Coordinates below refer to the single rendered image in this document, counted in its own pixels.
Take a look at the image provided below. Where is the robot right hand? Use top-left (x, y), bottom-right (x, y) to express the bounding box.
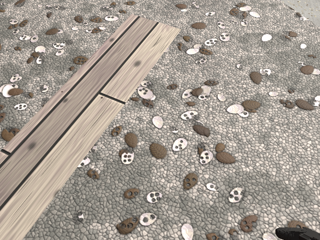
top-left (275, 227), bottom-right (320, 240)

